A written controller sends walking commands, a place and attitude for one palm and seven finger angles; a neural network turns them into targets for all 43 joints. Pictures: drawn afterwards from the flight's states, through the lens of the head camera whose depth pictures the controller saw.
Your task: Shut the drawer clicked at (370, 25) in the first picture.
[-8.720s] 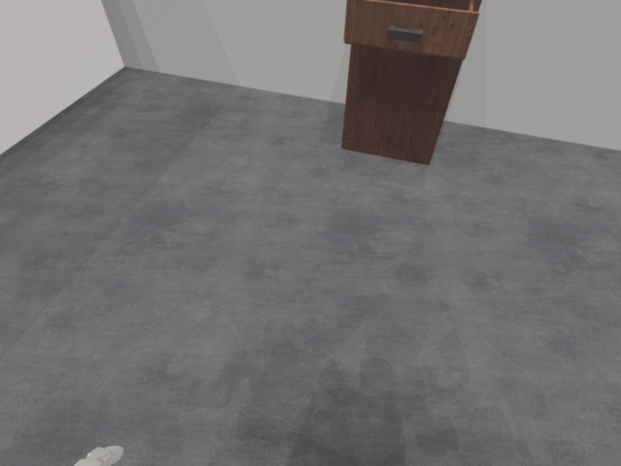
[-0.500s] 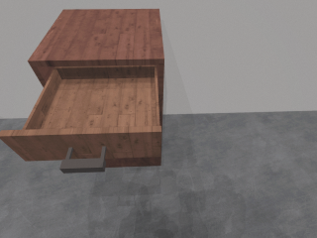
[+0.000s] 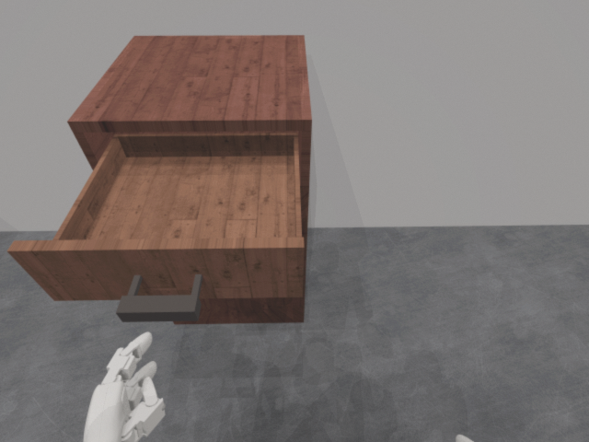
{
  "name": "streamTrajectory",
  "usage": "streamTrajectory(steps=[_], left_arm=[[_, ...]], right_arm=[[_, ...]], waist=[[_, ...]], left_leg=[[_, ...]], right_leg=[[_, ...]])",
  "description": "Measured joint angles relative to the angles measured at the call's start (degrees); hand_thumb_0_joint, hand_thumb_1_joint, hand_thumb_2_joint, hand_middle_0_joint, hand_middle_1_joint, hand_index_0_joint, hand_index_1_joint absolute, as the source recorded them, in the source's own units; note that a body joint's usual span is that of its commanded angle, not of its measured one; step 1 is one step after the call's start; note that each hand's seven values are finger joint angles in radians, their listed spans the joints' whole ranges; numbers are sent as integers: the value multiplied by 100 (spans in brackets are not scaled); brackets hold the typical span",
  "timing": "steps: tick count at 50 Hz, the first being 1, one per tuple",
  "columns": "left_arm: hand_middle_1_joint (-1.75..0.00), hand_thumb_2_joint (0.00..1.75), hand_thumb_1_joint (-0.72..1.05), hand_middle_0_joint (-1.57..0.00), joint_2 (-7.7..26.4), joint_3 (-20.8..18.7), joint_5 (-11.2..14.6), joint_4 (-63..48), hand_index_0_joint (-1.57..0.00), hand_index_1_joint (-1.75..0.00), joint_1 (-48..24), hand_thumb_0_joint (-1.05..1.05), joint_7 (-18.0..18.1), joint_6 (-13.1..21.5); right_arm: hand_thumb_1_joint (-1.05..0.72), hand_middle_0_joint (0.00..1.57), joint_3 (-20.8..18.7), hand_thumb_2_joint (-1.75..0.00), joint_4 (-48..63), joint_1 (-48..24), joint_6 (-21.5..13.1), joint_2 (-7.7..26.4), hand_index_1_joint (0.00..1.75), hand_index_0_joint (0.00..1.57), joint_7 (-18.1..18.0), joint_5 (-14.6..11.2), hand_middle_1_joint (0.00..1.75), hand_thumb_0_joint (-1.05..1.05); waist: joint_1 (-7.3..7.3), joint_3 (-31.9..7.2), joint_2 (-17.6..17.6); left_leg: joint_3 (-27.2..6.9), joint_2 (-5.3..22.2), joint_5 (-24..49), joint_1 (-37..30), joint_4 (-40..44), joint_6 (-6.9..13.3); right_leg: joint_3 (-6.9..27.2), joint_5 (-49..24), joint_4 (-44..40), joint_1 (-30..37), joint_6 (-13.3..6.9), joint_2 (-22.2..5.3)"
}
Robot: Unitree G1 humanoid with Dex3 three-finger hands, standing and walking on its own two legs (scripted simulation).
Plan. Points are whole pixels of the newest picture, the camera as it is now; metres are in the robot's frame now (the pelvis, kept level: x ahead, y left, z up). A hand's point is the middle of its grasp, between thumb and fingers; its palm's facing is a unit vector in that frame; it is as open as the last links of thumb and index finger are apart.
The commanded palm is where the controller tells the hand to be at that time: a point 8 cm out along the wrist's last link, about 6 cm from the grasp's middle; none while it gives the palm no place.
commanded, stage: raise the hand and make a fist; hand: left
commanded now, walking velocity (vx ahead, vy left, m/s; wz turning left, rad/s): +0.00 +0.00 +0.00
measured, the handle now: (163, 294) +0.33 +0.22 +0.00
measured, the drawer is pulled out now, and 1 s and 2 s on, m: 0.30 0.30 0.30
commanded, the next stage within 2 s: bring the fist close to the handle in 1.72 s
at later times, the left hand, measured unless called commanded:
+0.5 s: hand (178, 420) +0.16 +0.15 +0.00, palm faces +0.02 -1.00 -0.05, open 4.6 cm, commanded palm +0.11 +0.21 +0.02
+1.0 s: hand (153, 412) +0.15 +0.16 +0.06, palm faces +0.07 -0.99 -0.07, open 3.1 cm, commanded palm +0.11 +0.21 +0.07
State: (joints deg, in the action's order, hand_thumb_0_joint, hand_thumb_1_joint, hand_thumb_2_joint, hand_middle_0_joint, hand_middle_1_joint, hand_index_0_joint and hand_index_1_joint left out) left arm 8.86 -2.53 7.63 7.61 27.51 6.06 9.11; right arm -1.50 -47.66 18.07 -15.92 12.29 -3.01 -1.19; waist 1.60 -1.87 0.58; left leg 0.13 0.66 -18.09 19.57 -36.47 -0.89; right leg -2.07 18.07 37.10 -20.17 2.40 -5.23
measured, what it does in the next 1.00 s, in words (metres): stands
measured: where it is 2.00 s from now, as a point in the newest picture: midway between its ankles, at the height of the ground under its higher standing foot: outside the picture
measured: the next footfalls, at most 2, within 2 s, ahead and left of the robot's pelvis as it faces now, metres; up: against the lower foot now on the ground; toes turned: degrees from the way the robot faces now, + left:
none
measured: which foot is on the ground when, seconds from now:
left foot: down 0.00-1.00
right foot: down 0.00-1.00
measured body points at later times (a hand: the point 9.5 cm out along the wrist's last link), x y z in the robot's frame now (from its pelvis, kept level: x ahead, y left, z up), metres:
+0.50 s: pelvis -0.01 -0.03 -0.07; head +0.03 -0.03 +0.38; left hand +0.15 +0.20 +0.01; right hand +0.20 -0.22 -0.14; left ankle +0.01 +0.13 -0.72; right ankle +0.01 -0.15 -0.72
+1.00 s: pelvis +0.01 -0.01 -0.05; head +0.02 -0.01 +0.40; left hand +0.14 +0.22 +0.06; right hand +0.21 -0.23 -0.09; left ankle +0.01 +0.13 -0.72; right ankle +0.01 -0.15 -0.72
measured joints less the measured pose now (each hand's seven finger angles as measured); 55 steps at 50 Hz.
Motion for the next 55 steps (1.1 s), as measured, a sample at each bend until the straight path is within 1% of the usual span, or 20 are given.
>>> streamTrajectory(steps=[3, 5, 6, 7, 8, 9, 11, 13, 15, 17, 21, 24, 26, 28, 31, 35, 38, 41, 46, 55], left_arm=[[-39, 90, 93, -29, -226, -165, 212, -277, -26, -39, 13, 2, -580, 1112], [-43, 90, 93, -32, -291, -253, 308, -212, -28, -42, 178, 1, -1181, 1912], [-45, 90, 92, -34, -270, -261, 305, -235, -30, -44, 279, 1, -1442, 2215], [-47, 90, 92, -36, -230, -256, 297, -306, -31, -46, 397, 1, -1647, 2425], [-49, 90, 92, -38, -187, -246, 305, -414, -34, -48, 523, 1, -1792, 2538], [-51, 90, 91, -40, -149, -239, 332, -552, -36, -50, 648, 1, -1884, 2564], [-55, 90, 91, -44, -86, -256, 400, -890, -41, -54, 863, 1, -1933, 2436], [-59, 90, 91, -48, -49, -292, 471, -1236, -45, -59, 988, 2, -1888, 2229], [-63, 90, 90, -52, -24, -319, 520, -1565, -50, -63, 1018, 2, -1859, 2024], [-68, 90, 90, -55, 5, -326, 534, -1838, -54, -68, 968, 2, -1897, 1833], [-76, 90, 90, -63, 89, -294, 526, -2114, -62, -76, 743, 2, -2076, 1368], [-83, 90, 90, -69, 160, -363, 575, -2146, -69, -83, 684, 2, -2110, 1003], [-87, 90, 90, -73, 192, -468, 626, -2137, -73, -87, 753, 2, -2055, 864], [-91, 90, 90, -77, 210, -563, 675, -2164, -77, -92, 894, 2, -1965, 837], [-98, 90, 90, -83, 210, -619, 720, -2270, -83, -98, 1137, 2, -1849, 981], [-106, 90, 90, -91, 179, -520, 725, -2458, -90, -107, 1395, 2, -1814, 1222], [-113, 90, 90, -97, 170, -410, 683, -2546, -97, -113, 1449, 2, -1804, 1280], [-120, 90, 90, -103, 191, -354, 627, -2663, -103, -120, 1468, 2, -1732, 1228], [-130, 90, 90, -113, 213, -346, 605, -2946, -113, -131, 1567, 2, -1602, 1066], [-149, 90, 90, -131, 250, -335, 598, -3270, -130, -149, 1608, 2, -1617, 627]], right_arm=[[-92, 20, -154, -90, 628, -356, -159, 81, 30, 20, 202, 91, 30, 2], [-91, 20, -251, -90, 1029, -604, -179, 108, 30, 20, 324, 129, 30, 1], [-91, 20, -295, -90, 1223, -708, -177, 133, 30, 20, 364, 139, 30, 1], [-91, 20, -331, -90, 1405, -799, -166, 164, 30, 20, 384, 141, 30, 1], [-91, 20, -358, -90, 1568, -880, -149, 199, 30, 20, 386, 135, 30, 1], [-91, 20, -376, -90, 1707, -956, -126, 230, 30, 20, 373, 125, 30, 1], [-91, 20, -375, -90, 1916, -1077, -59, 262, 30, 20, 318, 97, 30, 1], [-91, 20, -322, -90, 2043, -1149, 16, 245, 30, 20, 249, 71, 30, 1], [-91, 20, -226, -90, 2101, -1168, 86, 174, 30, 20, 188, 53, 30, 1], [-91, 20, -103, -90, 2108, -1141, 168, 61, 30, 20, 147, 37, 30, 1], [-91, 20, 119, -90, 2012, -984, 342, -205, 30, 20, 93, -5, 30, 1], [-91, 21, 202, -90, 1901, -782, 481, -366, 30, 21, 53, -39, 30, 1], [-90, 21, 203, -90, 1819, -633, 540, -413, 30, 21, 23, -59, 30, 1], [-90, 21, 173, -90, 1760, -478, 547, -393, 30, 21, 2, -76, 30, 1], [-90, 21, 90, -90, 1686, -299, 467, -259, 30, 21, -14, -81, 30, 2], [-90, 21, -44, -90, 1641, -186, 335, -22, 30, 20, -22, -102, 30, 2], [-91, 20, -118, -90, 1673, -204, 295, 91, 30, 20, -45, -129, 30, 2], [-91, 20, -154, -90, 1745, -270, 284, 113, 30, 20, -56, -148, 30, 2], [-91, 20, -96, -90, 1911, -393, 302, 15, 30, 20, -19, -160, 30, 2], [-91, 20, 214, -90, 2123, -533, 278, -134, 30, 20, 35, -151, 30, 1]], waist=[[-11, -330, -62], [-74, -454, -164], [-126, -486, -212], [-189, -512, -251], [-253, -529, -276], [-315, -533, -282], [-423, -529, -261], [-505, -519, -196], [-565, -519, -118], [-593, -530, -46], [-545, -521, 87], [-443, -522, 130], [-374, -518, 142], [-315, -516, 152], [-265, -496, 161], [-244, -483, 152], [-247, -467, 120], [-248, -471, 92], [-265, -526, 84], [-413, -543, 163]], left_leg=[[64, 55, -292, 751, -713, -36], [70, 106, -536, 1312, -1304, -67], [53, 129, -663, 1586, -1609, -82], [28, 150, -780, 1841, -1897, -112], [-7, 167, -884, 2067, -2160, -148], [-52, 180, -976, 2259, -2398, -174], [-162, 192, -1157, 2553, -2784, -173], [-291, 196, -1260, 2744, -3040, -207], [-403, 202, -1317, 2859, -3186, -219], [-482, 214, -1338, 2917, -3243, -229], [-532, 244, -1296, 2856, -3146, -245], [-473, 262, -1218, 2694, -2929, -243], [-419, 271, -1163, 2552, -2763, -238], [-375, 270, -1117, 2428, -2620, -228], [-331, 257, -1076, 2306, -2485, -208], [-296, 225, -1066, 2238, -2429, -174], [-270, 211, -1076, 2197, -2418, -150], [-250, 209, -1087, 2116, -2386, -134], [-238, 209, -1097, 1894, -2269, -114], [-275, 197, -1071, 1527, -2042, -87]], right_leg=[[110, 270, 747, -815, -30, 39], [155, 498, 1339, -1394, -51, 77], [158, 616, 1633, -1664, -53, 94], [154, 732, 1913, -1912, -57, 109], [138, 839, 2166, -2126, -58, 121], [111, 939, 2387, -2297, -64, 130], [26, 1097, 2721, -2532, -92, 139], [-85, 1218, 2926, -2649, -137, 143], [-187, 1286, 3019, -2698, -158, 152], [-262, 1307, 3038, -2712, -187, 168], [-317, 1255, 2905, -2624, -218, 205], [-273, 1172, 2716, -2500, -215, 223], [-231, 1114, 2575, -2390, -209, 232], [-197, 1067, 2450, -2289, -198, 230], [-163, 1022, 2324, -2181, -176, 219], [-133, 1007, 2263, -2114, -139, 187], [-108, 1008, 2245, -2077, -115, 173], [-91, 1004, 2199, -1997, -101, 172], [-91, 989, 2048, -1760, -80, 174], [-149, 935, 1737, -1329, -47, 167]])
